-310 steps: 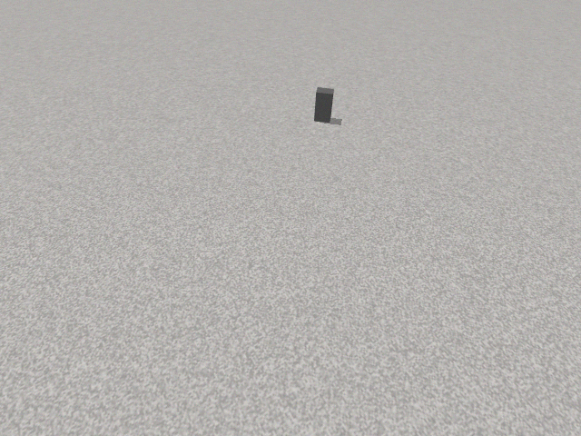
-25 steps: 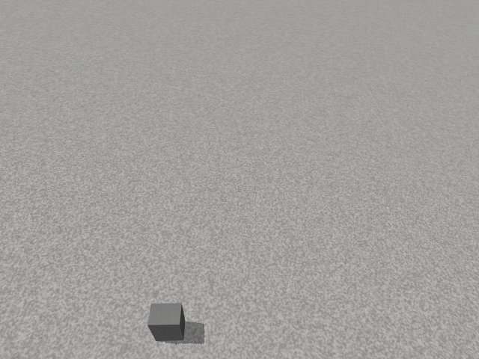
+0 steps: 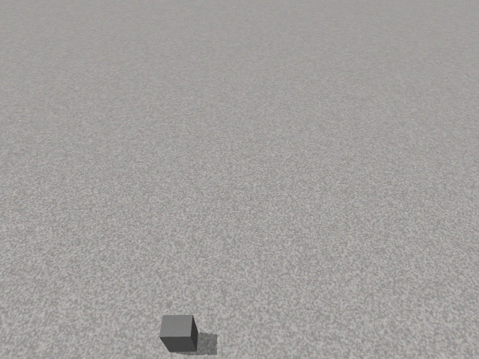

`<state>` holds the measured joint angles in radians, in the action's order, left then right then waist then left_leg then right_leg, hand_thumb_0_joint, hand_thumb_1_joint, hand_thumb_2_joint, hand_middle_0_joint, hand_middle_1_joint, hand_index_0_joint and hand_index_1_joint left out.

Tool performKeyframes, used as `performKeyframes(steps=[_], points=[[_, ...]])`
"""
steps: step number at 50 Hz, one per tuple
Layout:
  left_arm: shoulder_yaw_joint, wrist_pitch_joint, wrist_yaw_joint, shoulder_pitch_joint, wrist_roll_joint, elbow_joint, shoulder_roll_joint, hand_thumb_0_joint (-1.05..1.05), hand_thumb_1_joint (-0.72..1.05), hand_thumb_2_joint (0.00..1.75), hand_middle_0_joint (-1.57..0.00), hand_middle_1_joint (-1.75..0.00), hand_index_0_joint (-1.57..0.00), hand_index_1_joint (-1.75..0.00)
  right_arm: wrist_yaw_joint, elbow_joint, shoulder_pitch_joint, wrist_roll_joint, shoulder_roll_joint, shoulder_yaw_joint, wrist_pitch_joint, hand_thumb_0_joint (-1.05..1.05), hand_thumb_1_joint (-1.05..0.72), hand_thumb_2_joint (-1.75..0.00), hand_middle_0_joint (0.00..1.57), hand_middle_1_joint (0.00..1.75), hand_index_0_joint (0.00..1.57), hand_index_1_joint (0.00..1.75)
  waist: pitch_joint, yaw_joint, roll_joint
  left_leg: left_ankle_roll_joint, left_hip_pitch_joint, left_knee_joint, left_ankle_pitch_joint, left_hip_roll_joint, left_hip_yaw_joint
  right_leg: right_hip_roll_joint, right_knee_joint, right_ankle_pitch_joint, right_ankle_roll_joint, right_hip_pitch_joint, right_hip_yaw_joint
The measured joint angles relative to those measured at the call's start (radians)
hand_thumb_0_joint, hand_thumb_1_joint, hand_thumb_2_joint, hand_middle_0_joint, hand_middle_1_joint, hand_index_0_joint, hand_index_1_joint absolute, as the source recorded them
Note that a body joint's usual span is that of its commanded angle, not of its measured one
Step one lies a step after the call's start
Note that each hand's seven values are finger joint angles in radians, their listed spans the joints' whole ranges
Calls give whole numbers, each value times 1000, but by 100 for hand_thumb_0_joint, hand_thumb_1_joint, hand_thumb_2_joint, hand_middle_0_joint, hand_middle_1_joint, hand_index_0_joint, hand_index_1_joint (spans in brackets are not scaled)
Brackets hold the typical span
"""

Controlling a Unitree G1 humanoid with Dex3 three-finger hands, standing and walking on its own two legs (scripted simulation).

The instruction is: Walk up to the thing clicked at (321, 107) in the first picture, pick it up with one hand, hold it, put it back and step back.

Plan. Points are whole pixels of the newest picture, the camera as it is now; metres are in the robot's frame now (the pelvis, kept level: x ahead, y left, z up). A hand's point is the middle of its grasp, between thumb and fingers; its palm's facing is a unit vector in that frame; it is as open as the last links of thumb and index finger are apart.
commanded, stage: walk up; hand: left
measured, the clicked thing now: (180, 334) +0.36 +0.23 -0.68
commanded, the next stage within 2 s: stand in 0.80 s
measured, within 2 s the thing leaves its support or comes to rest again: neither
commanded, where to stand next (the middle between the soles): +0.02 +0.01 m, yaw +1 degrees
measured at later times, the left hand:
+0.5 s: hand out of the picture +0.10 +0.25 -0.15, palm faces -0.01 -0.95 -0.32, open 7.4 cm
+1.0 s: hand out of the picture +0.09 +0.26 -0.15, palm faces -0.01 -0.94 -0.33, open 7.4 cm
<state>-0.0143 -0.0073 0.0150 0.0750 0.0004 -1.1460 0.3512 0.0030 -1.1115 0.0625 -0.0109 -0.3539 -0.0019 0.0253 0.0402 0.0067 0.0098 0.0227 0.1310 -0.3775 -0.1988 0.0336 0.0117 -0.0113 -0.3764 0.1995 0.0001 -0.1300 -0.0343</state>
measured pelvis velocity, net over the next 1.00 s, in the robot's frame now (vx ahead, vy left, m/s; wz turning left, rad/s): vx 0.00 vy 0.01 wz -0.01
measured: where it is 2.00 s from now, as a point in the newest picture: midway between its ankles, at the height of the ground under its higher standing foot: outside the picture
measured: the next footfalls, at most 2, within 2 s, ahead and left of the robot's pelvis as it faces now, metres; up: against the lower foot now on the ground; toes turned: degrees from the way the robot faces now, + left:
none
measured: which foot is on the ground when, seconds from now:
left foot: down 0.00-1.00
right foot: down 0.00-1.00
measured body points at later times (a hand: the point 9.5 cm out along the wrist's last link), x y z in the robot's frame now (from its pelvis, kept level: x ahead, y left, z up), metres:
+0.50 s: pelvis +0.00 +0.00 +0.00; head +0.01 +0.01 +0.45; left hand +0.10 +0.30 -0.13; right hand +0.06 -0.30 -0.13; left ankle +0.01 +0.13 -0.75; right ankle +0.01 -0.12 -0.75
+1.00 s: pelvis +0.00 +0.01 +0.00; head +0.01 +0.01 +0.45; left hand +0.09 +0.30 -0.13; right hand +0.09 -0.29 -0.13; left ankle +0.01 +0.13 -0.75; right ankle +0.01 -0.12 -0.75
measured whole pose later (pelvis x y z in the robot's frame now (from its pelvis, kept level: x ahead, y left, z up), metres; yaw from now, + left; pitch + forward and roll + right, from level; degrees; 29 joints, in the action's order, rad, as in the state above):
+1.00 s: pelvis +0.00 +0.01 +0.00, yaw -1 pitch -3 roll +0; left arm -0.01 0.00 0.01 0.08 0.00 -1.15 0.35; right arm 0.00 -1.13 0.08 -0.01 -0.35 0.00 0.01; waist 0.06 0.00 0.00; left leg 0.02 0.09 -0.31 -0.17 0.03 0.02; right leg -0.02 -0.31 0.17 0.01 -0.10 -0.02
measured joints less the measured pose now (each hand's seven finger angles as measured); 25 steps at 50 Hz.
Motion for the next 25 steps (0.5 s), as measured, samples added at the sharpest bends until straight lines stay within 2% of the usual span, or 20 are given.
performKeyframes(steps=[16,25], points=[[-9,11,2,-9,5,-14,-10,1,90,90,-20,-30,-20,-29,-6,-42,52,-5,-3,2,-6,1,-90,-90,20,30,20,30,6,-23,-20,2,-22,36,12,4,8,4,37,-15,-1,19,7],[-12,16,3,-4,5,-14,-8,1,90,90,-20,-30,-20,-29,-7,-40,58,-7,6,-2,-4,1,-90,-90,20,30,20,30,3,-22,-15,-2,-26,38,11,0,13,1,37,-15,3,20,12]])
